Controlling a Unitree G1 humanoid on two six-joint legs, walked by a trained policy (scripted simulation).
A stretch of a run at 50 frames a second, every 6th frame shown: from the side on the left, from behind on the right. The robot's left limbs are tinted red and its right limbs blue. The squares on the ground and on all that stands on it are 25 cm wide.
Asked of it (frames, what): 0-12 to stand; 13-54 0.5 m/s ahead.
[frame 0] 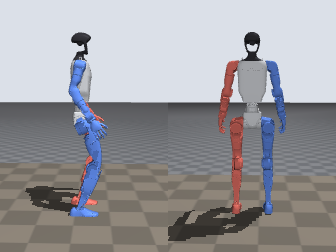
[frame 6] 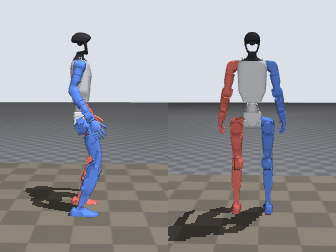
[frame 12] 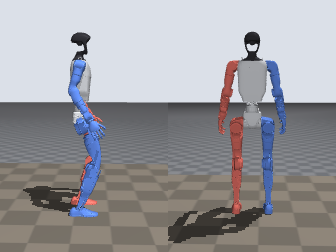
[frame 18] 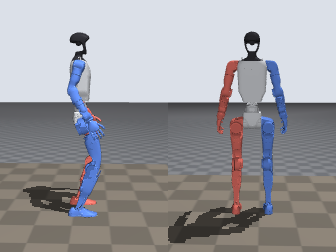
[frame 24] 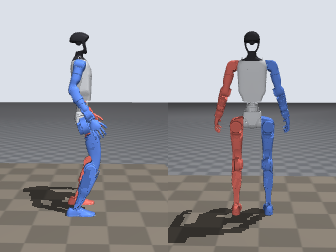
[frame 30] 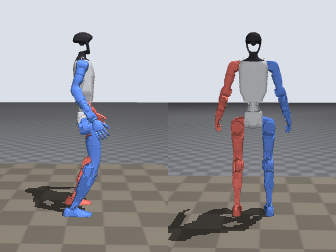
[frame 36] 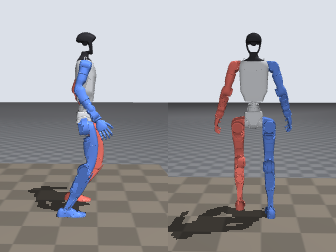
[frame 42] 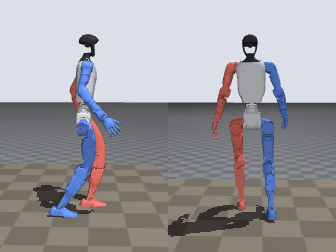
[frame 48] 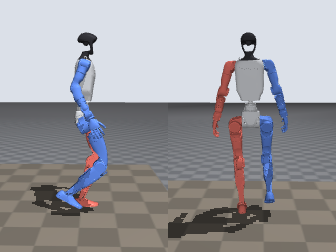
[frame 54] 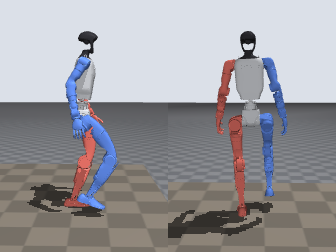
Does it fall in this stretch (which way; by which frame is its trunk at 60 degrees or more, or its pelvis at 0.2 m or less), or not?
no
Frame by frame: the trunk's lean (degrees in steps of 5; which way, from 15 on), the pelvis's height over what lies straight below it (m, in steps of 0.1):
0: 0, 0.8
6: 0, 0.8
12: 0, 0.8
18: 0, 0.8
24: 5, 0.8
30: 0, 0.8
36: 0, 0.8
42: 5, 0.8
48: 5, 0.8
54: 5, 0.8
